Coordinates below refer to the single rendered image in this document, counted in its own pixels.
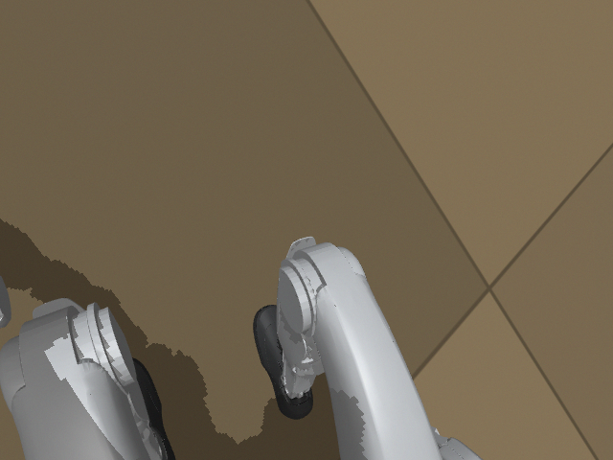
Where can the right robot foot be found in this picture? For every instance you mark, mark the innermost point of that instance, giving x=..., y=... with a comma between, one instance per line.
x=271, y=356

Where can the right robot hand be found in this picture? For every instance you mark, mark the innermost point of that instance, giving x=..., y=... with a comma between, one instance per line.
x=453, y=449

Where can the left robot foot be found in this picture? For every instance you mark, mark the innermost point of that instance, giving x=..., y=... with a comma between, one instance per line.
x=154, y=409

